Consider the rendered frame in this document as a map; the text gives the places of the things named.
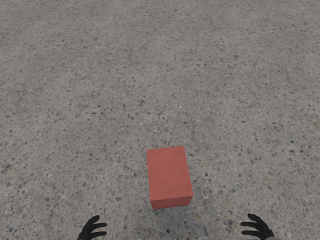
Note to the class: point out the carton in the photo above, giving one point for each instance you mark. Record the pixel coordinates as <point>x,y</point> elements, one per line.
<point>168,177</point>

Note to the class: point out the right robot hand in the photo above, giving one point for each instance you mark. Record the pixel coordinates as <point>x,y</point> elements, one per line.
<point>263,230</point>

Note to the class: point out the left robot hand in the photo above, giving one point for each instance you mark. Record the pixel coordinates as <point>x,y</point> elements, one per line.
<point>89,227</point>

